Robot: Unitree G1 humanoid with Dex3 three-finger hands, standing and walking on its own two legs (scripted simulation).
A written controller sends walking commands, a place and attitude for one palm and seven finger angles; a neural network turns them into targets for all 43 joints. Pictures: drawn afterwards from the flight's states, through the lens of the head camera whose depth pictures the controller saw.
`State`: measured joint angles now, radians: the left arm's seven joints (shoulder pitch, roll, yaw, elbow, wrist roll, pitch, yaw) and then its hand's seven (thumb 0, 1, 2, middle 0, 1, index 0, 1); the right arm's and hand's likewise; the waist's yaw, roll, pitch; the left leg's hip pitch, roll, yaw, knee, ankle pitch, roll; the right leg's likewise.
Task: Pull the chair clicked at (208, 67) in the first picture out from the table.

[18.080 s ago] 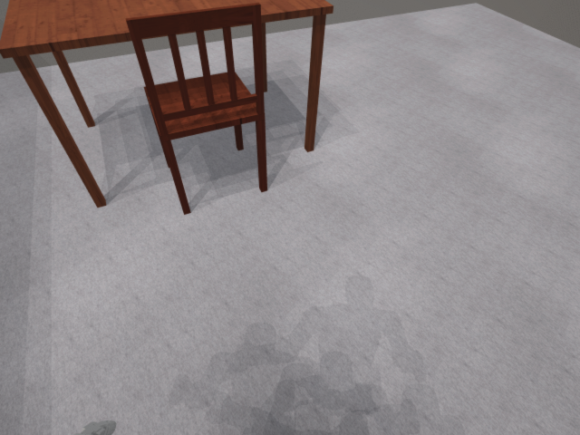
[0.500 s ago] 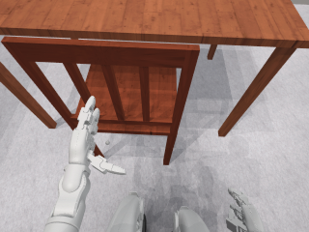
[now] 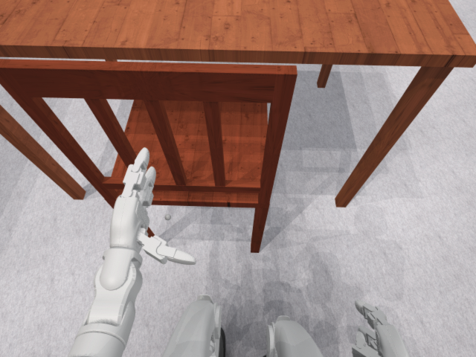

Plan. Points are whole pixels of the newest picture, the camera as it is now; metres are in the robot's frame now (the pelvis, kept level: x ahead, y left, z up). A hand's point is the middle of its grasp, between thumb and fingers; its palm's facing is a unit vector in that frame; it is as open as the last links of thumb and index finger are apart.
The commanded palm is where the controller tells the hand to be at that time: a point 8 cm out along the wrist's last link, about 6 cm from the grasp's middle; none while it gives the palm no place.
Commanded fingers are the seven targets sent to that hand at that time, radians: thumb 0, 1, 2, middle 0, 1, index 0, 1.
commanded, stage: aim the fingers beside a spindle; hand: left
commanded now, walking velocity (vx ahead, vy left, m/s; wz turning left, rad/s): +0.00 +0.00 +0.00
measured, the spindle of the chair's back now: (169, 147) +0.48 +0.16 +0.01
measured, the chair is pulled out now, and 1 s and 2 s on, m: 0.00 0.00 0.00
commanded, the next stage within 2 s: none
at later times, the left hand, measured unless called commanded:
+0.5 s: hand (169, 218) +0.33 +0.13 +0.02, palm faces +0.01 -1.00 -0.02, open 16.9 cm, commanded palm +0.31 +0.19 +0.03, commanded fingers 0.00 -0.50 0.30 -0.06 -0.08 -0.06 -0.08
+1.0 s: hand (166, 217) +0.33 +0.14 +0.02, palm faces +0.03 -1.00 -0.05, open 16.9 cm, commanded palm +0.31 +0.18 +0.02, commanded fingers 0.00 -0.50 0.30 -0.06 -0.08 -0.06 -0.08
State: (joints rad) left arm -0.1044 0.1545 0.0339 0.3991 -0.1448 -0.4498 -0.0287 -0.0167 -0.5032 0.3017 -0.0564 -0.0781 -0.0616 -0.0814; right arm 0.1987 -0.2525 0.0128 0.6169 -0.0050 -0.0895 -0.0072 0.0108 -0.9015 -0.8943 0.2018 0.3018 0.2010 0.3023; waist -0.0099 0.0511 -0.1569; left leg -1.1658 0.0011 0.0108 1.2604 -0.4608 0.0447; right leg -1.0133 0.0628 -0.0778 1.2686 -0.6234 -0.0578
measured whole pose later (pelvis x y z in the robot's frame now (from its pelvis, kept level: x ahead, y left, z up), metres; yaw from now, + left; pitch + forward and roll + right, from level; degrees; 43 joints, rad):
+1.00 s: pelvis -0.01 +0.01 +0.00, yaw +0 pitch +21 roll -3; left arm -0.13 0.15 0.02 0.40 -0.11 -0.46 0.02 -0.02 -0.50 0.30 -0.06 -0.08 -0.06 -0.08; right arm 0.17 -0.25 0.02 0.60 -0.01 -0.07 0.00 0.01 -0.90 -0.89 0.20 0.30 0.20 0.30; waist -0.01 0.05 -0.16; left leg -1.18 0.00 0.01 1.28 -0.46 0.06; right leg -1.03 0.06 -0.08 1.29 -0.62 -0.05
